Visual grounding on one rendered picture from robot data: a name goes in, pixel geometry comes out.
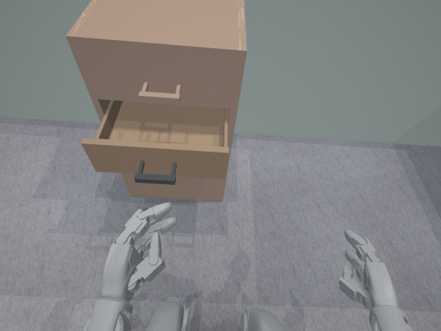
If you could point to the right robot hand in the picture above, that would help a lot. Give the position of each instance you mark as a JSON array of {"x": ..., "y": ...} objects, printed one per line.
[{"x": 378, "y": 288}]

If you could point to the left robot hand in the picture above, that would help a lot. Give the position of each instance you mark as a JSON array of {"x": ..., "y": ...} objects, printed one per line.
[{"x": 125, "y": 255}]

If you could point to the right robot forearm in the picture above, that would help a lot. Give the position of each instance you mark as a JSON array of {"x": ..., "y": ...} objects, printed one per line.
[{"x": 388, "y": 318}]

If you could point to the robot thigh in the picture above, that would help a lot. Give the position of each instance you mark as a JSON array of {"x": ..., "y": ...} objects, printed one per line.
[
  {"x": 260, "y": 320},
  {"x": 169, "y": 316}
]

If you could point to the cabinet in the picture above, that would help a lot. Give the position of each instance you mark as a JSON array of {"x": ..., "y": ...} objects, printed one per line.
[{"x": 195, "y": 48}]

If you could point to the robot left thigh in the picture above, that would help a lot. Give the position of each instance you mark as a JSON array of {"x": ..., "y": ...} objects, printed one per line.
[{"x": 169, "y": 316}]

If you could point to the robot right thigh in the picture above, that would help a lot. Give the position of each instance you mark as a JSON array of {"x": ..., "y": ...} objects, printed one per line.
[{"x": 260, "y": 320}]

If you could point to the handle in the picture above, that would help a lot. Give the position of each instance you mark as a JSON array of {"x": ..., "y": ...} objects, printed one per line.
[
  {"x": 155, "y": 178},
  {"x": 159, "y": 97}
]

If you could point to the drawer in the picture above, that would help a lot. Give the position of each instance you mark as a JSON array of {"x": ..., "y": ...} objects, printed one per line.
[{"x": 193, "y": 137}]

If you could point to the left robot forearm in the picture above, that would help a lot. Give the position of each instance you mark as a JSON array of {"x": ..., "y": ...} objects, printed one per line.
[{"x": 110, "y": 314}]

